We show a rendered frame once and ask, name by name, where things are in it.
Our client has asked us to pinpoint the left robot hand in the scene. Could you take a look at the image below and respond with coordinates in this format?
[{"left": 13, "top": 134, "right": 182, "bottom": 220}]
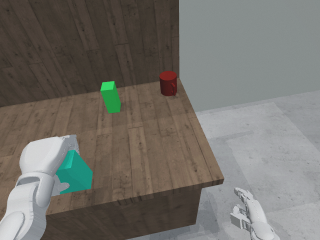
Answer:
[{"left": 19, "top": 134, "right": 80, "bottom": 197}]

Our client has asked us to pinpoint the right robot hand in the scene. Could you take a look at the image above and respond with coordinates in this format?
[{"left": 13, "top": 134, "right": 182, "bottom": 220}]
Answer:
[{"left": 230, "top": 187, "right": 268, "bottom": 232}]

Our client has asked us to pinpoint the robot right forearm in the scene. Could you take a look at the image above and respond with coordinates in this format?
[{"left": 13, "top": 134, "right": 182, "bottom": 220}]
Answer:
[{"left": 249, "top": 221, "right": 280, "bottom": 240}]

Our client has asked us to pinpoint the table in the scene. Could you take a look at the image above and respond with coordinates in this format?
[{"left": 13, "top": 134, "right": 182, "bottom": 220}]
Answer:
[{"left": 0, "top": 0, "right": 225, "bottom": 240}]

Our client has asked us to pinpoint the sponge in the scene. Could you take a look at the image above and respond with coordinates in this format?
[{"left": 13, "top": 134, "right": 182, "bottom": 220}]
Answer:
[{"left": 55, "top": 150, "right": 93, "bottom": 194}]

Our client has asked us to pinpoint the robot left forearm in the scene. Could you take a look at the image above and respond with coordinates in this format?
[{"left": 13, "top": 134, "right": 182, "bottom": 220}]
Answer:
[{"left": 0, "top": 171, "right": 55, "bottom": 240}]

